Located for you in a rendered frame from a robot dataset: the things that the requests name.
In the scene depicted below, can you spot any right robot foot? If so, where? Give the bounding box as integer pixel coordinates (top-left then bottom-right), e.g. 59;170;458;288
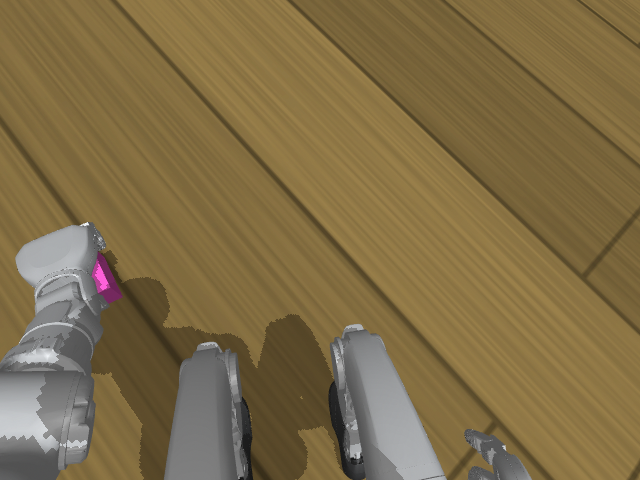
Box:
328;380;366;480

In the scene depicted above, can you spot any left robot hand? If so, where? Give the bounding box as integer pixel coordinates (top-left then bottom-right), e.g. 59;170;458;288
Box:
15;222;110;311

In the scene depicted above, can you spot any right robot hand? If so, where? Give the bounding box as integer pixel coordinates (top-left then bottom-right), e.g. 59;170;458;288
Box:
464;429;532;480

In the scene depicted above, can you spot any cube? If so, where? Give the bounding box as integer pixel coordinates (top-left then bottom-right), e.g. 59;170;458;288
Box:
92;252;123;304

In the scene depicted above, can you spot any left robot arm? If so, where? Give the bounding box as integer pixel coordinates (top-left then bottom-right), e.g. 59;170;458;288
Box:
0;270;104;480

